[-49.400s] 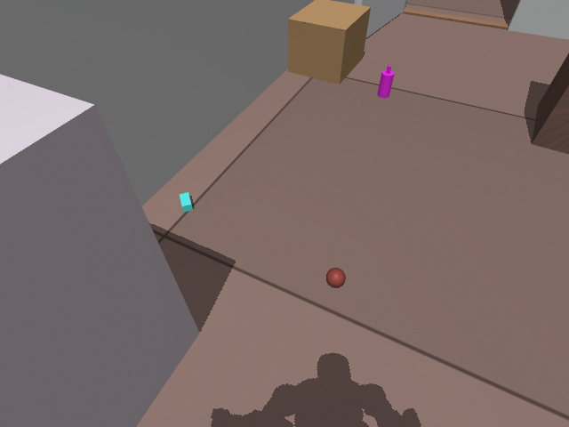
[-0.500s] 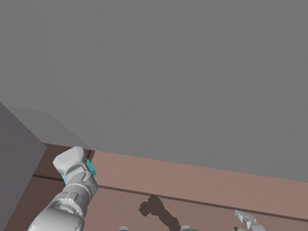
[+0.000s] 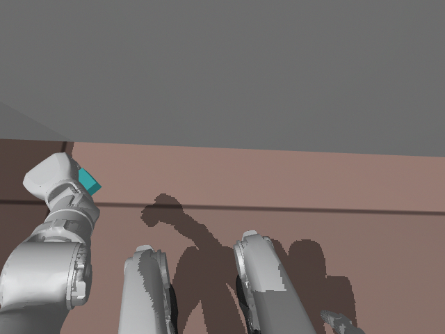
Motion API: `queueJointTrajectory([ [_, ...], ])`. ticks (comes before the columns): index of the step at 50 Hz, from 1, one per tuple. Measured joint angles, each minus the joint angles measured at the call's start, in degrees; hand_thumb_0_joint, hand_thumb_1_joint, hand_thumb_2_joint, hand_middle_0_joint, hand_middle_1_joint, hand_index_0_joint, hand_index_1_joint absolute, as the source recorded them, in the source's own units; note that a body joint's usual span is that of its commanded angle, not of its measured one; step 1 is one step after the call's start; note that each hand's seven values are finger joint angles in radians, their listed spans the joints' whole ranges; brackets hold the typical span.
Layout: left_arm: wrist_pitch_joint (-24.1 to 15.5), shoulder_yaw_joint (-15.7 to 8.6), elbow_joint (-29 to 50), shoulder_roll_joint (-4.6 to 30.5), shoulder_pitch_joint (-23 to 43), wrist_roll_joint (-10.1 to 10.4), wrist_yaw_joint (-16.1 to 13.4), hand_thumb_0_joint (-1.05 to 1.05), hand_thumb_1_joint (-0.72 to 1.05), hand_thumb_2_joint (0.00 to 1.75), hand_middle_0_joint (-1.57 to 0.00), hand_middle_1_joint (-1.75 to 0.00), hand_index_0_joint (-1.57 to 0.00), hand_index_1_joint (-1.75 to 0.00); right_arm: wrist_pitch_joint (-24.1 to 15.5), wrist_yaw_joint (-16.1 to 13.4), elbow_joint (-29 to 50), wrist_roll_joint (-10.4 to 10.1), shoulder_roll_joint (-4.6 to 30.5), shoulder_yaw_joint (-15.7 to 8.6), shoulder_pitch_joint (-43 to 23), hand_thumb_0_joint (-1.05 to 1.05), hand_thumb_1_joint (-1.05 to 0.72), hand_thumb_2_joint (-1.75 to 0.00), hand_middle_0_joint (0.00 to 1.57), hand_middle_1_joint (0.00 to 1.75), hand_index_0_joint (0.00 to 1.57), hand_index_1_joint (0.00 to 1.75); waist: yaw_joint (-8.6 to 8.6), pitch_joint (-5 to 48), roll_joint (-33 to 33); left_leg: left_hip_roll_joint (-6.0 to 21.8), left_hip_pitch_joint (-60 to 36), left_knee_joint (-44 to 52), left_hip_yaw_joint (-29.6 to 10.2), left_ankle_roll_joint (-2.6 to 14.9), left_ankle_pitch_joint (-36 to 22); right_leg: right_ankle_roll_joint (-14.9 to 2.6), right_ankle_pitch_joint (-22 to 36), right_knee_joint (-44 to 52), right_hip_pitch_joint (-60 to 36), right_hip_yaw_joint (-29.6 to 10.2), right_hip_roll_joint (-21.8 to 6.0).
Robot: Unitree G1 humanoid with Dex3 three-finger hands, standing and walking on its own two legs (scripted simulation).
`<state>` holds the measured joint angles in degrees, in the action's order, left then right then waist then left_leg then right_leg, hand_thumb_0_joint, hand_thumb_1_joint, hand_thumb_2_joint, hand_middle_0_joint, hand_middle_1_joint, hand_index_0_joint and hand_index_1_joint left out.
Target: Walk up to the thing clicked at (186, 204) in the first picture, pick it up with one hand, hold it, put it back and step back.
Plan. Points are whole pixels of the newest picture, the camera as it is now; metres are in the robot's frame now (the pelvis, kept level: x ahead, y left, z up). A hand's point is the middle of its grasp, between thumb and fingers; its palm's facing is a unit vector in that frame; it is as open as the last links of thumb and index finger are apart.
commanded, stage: crouch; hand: left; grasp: from above
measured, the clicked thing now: (75, 191) +0.43 +0.27 -0.18
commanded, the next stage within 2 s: lower in 1.08 s
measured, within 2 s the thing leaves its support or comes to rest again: neither
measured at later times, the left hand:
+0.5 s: hand (92, 194) +0.45 +0.26 -0.26, palm faces -0.33 -0.24 -0.91, open 7.4 cm
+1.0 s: hand (96, 194) +0.46 +0.27 -0.32, palm faces -0.34 -0.23 -0.91, open 7.4 cm
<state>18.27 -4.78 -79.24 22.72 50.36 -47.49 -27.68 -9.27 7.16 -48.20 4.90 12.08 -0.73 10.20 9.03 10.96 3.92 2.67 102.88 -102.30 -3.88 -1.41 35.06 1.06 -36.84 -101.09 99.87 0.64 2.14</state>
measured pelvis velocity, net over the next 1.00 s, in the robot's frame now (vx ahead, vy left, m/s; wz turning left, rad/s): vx -0.02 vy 0.00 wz -0.06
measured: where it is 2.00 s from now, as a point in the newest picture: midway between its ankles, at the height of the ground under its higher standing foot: (212, 326)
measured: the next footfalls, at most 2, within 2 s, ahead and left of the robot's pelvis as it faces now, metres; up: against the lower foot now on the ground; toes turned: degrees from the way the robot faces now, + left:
none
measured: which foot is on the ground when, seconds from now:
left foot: down 0.00-1.00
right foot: down 0.00-1.00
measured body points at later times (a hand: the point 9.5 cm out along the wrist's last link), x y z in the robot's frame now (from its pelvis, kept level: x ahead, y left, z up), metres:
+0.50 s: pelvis -0.01 +0.00 -0.12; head +0.21 +0.02 +0.27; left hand +0.46 +0.27 -0.21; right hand +0.04 -0.27 -0.24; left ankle +0.07 +0.13 -0.48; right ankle +0.07 -0.13 -0.48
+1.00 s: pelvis -0.02 +0.00 -0.18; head +0.22 +0.02 +0.21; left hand +0.47 +0.28 -0.27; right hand -0.01 -0.26 -0.30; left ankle +0.07 +0.13 -0.48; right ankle +0.07 -0.13 -0.48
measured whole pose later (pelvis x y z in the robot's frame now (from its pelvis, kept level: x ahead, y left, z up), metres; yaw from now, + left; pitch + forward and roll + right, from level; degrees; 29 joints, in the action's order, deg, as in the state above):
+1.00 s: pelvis -0.02 +0.00 -0.18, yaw -3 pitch +34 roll -5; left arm 8.7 -10.8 -92.3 36.9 62.4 -55.4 -27.3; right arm -11.5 11.8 -49.0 9.3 16.2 3.4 9.4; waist 13.4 3.6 2.0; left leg 1.8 132.1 -135.0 -7.7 -2.0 37.6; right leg 2.3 -39.4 -132.8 128.2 2.4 3.7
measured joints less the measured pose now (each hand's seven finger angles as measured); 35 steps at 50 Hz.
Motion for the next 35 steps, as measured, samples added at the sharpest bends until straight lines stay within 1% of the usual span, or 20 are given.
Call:
queueJointTrajectory([
  [3,-1.6,-0.3,-0.7,1.0,0.6,-1.1,0.2,0.02,0.41,0.08,-0.94,-0.24,-0.96,-0.19,-0.4,0.1,-0.1,0.4,-0.2,0.4,-0.8,0.01,-0.89,-0.89,0.20,0.30,0.20,0.30,0.28,0.4,0.0,-0.1,4.1,-3.9,-0.5,-0.06,0.8,0.10,-0.9,-3.8,3.9,0.3,0.0],
  [6,-2.6,-0.6,-1.4,1.7,1.5,-2.1,-0.3,0.02,0.42,0.06,-0.95,-0.22,-0.96,-0.17,-0.9,0.2,-0.3,0.8,0.1,0.7,-1.6,0.01,-0.89,-0.89,0.20,0.30,0.20,0.30,0.51,0.4,-0.3,-0.3,7.6,-7.4,-0.8,-0.08,1.5,0.23,-1.7,-7.2,7.2,0.5,0.0],
  [9,-3.1,-1.4,-2.0,2.4,2.8,-2.9,-0.8,0.02,0.43,0.05,-0.95,-0.21,-0.97,-0.16,-1.3,0.4,-0.2,1.1,0.8,1.0,-2.4,0.00,-0.89,-0.89,0.20,0.30,0.20,0.30,0.96,0.0,-0.6,-0.5,10.5,-10.4,-1.1,-0.12,2.0,0.34,-2.3,-10.1,9.9,0.6,0.0],
  [16,-3.4,-2.2,-3.8,4.4,5.7,-4.3,-0.7,0.01,0.42,0.04,-0.98,-0.18,-0.99,-0.13,-1.8,1.6,0.2,1.9,2.5,0.8,-3.0,0.00,-0.89,-0.89,0.20,0.30,0.20,0.30,1.75,-1.2,-1.3,-0.6,15.8,-16.2,-1.8,-0.17,2.7,0.54,-3.0,-15.7,14.9,0.9,0.2],
  [19,-3.6,-2.4,-4.3,5.2,6.4,-4.5,-0.5,0.01,0.42,0.03,-0.99,-0.17,-1.00,-0.13,-1.8,2.0,0.3,2.1,3.0,0.6,-2.9,0.00,-0.90,-0.89,0.20,0.30,0.20,0.30,1.96,-1.8,-1.4,-0.6,17.6,-18.2,-1.9,-0.20,2.7,0.61,-3.0,-17.7,16.7,1.0,0.3],
  [24,-4.1,-3.4,-5.7,6.6,7.4,-4.9,-0.4,0.01,0.42,0.01,-0.99,-0.16,-1.00,-0.11,-1.7,2.6,0.1,2.5,3.5,0.7,-2.4,0.00,-0.90,-0.89,0.20,0.30,0.20,0.30,2.43,-2.7,-1.5,-0.6,20.1,-21.1,-2.2,-0.25,2.7,0.73,-2.9,-20.5,19.4,1.0,0.6],
  [30,-5.3,-4.3,-8.1,8.7,8.9,-5.3,0.0,0.01,0.43,0.00,-1.00,-0.15,-1.01,-0.11,-1.8,3.2,-0.5,3.1,3.6,1.2,-1.8,0.00,-0.90,-0.89,0.20,0.30,0.20,0.30,3.07,-4.0,-1.7,-0.5,22.8,-24.4,-2.4,-0.33,2.5,0.86,-2.6,-23.9,22.2,1.0,1.0],
  [35,-6.5,-5.0,-9.9,10.3,10.2,-6.1,0.2,0.01,0.42,0.00,-1.00,-0.15,-1.01,-0.11,-1.9,3.7,-0.9,3.5,3.5,1.9,-1.2,0.00,-0.90,-0.89,0.20,0.30,0.20,0.30,3.48,-5.0,-1.8,-0.6,24.9,-27.1,-2.7,-0.41,2.3,0.97,-2.4,-26.6,24.3,1.1,1.2],
])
